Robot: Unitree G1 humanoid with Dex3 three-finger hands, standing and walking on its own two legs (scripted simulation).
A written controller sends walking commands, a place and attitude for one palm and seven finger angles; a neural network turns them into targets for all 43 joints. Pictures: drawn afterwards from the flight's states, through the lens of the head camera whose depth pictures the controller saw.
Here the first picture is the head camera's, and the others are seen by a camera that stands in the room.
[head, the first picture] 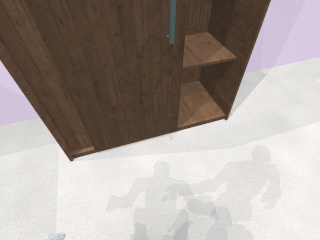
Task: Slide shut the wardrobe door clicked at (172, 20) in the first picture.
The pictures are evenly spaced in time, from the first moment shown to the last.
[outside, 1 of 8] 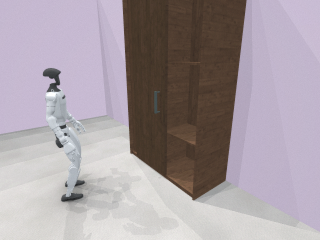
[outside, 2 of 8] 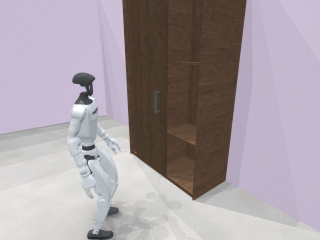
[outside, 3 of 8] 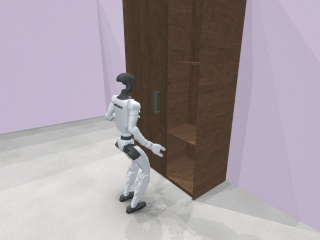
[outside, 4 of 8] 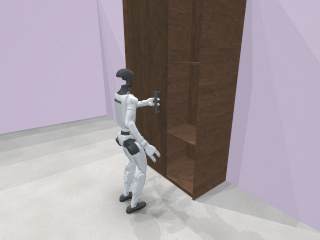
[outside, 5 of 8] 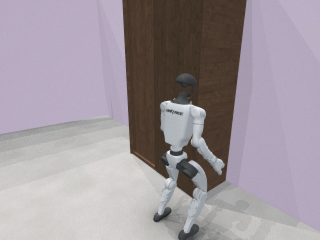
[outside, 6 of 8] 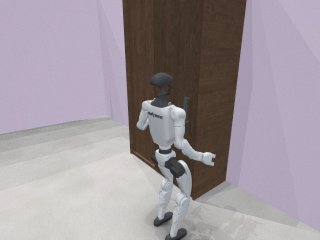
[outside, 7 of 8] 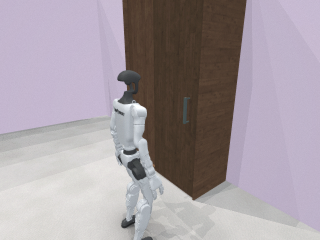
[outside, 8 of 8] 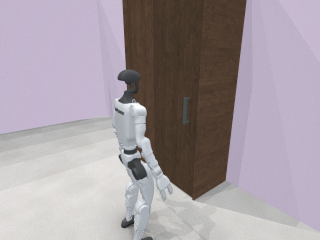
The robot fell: no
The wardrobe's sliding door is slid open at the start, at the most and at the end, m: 0.45 0.45 0.00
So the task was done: yes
